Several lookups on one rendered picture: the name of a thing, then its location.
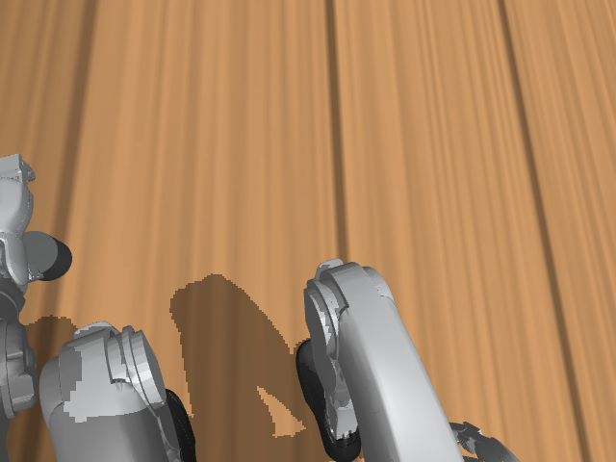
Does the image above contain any left robot hand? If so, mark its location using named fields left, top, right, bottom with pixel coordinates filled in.
left=0, top=153, right=44, bottom=283

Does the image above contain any left robot foot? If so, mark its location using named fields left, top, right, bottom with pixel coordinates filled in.
left=166, top=389, right=196, bottom=462

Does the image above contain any left robot arm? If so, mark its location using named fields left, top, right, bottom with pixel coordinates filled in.
left=0, top=232, right=39, bottom=462

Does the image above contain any tin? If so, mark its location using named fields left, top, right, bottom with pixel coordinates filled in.
left=21, top=231, right=72, bottom=281

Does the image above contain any right robot foot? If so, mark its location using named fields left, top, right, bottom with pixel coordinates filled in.
left=295, top=339, right=361, bottom=462

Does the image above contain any right robot hand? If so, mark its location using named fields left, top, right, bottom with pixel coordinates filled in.
left=449, top=422, right=521, bottom=462

